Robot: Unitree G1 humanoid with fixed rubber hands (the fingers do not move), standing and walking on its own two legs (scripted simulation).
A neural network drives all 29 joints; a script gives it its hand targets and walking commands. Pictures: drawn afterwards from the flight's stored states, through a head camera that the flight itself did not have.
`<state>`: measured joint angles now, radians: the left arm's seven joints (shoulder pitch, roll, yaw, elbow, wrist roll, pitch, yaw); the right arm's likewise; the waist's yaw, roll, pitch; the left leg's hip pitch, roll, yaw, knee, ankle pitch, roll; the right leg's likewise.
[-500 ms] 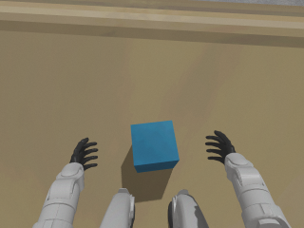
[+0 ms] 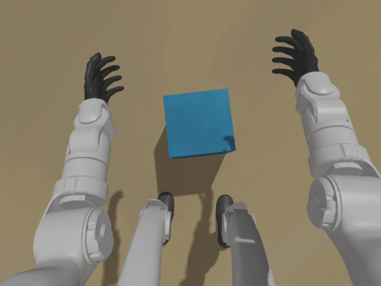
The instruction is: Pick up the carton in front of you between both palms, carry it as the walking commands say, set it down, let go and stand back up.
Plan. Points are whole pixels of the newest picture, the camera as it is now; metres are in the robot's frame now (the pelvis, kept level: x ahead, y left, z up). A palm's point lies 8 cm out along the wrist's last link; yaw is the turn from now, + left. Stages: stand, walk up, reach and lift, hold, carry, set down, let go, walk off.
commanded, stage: reach and lift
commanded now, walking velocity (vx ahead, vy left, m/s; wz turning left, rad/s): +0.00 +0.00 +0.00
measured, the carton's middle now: (198, 128) +0.47 +0.01 -0.52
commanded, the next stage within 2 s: none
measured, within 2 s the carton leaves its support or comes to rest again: leaves its support in 1.64 s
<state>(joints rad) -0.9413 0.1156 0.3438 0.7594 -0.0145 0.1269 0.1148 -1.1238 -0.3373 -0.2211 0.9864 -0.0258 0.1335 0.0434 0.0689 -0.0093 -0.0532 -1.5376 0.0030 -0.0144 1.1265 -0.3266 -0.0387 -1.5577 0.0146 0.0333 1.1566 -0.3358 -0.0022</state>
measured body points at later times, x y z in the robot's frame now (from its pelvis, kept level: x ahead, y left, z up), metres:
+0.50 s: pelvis -0.02 +0.01 -0.17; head +0.33 -0.01 +0.12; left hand +0.46 +0.21 -0.33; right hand +0.50 -0.19 -0.34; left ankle +0.08 +0.14 -0.61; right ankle +0.08 -0.11 -0.61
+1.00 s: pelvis -0.04 +0.00 -0.27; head +0.33 -0.01 -0.02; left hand +0.48 +0.20 -0.46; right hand +0.52 -0.17 -0.47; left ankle +0.08 +0.14 -0.61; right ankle +0.07 -0.11 -0.61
